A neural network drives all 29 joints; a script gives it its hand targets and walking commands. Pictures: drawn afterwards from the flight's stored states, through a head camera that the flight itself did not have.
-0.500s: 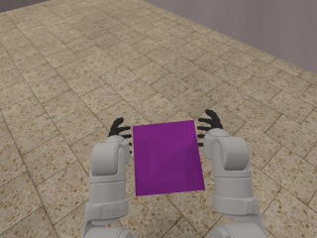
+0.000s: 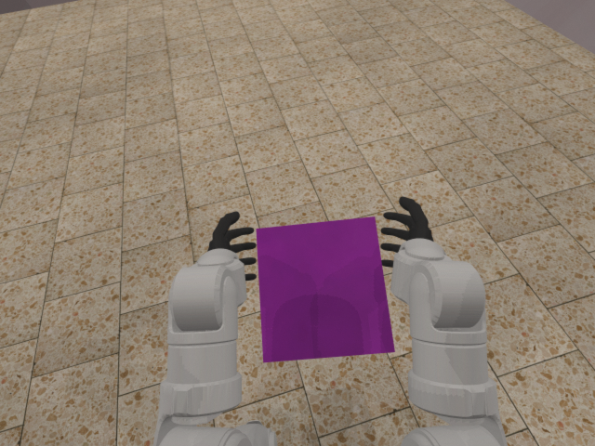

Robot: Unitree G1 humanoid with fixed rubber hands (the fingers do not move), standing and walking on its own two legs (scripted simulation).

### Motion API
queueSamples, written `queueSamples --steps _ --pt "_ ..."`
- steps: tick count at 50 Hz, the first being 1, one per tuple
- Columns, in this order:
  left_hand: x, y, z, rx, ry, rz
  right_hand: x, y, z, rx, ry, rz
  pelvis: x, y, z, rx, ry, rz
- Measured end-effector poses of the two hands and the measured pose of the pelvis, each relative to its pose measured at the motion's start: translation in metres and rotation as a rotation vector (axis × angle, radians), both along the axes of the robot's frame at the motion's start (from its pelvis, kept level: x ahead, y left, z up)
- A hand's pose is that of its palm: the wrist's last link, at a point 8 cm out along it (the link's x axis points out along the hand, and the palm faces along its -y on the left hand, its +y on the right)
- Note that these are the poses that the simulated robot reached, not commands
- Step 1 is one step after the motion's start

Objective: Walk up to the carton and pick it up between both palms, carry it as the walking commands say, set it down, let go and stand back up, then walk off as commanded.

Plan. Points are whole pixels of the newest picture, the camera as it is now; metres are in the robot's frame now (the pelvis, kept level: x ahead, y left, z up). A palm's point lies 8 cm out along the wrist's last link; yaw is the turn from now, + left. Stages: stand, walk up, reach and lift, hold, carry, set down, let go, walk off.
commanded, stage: carry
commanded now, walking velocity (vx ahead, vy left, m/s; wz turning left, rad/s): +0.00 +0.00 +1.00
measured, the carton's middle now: (322, 292) +0.33 -0.03 -0.02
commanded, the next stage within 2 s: none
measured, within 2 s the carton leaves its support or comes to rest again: neither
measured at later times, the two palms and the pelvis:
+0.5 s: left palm (32, 414) +0.18 +0.30 +0.06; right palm (229, 303) +0.29 +0.09 +0.05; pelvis -0.05 +0.05 -0.02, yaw +27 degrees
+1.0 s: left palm out of the picture -0.08 +0.39 +0.04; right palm out of the picture +0.13 +0.28 +0.04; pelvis -0.12 +0.06 -0.02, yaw +57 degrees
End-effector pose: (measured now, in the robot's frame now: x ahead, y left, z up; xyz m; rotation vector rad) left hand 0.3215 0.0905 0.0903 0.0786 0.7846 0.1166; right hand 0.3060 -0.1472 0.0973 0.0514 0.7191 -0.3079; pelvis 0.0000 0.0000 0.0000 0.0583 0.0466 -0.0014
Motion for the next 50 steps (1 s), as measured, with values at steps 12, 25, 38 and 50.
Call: queueSamples --steps 12,25,38,50 --pt "-0.083 0.162 -0.046 -0.019 0.086 0.409 0.008 0.174 -0.040 -0.059 0.091 0.418 -0.020 0.050 -0.027 -0.038 -0.015 0.234" --pt "-0.145 0.206 -0.032 0.020 0.063 0.634 -0.017 0.236 -0.046 0.004 0.081 0.608 -0.051 0.045 -0.021 -0.075 0.018 0.468" --pt "-0.230 0.252 0.001 0.004 -0.015 0.791 -0.060 0.311 0.008 -0.008 -0.010 0.766 -0.074 0.051 -0.005 0.003 -0.010 0.768" --pt "-0.404 0.298 -0.053 -0.051 0.124 1.212 -0.178 0.428 -0.056 -0.123 0.124 1.205 -0.125 0.065 -0.025 -0.047 -0.026 0.992"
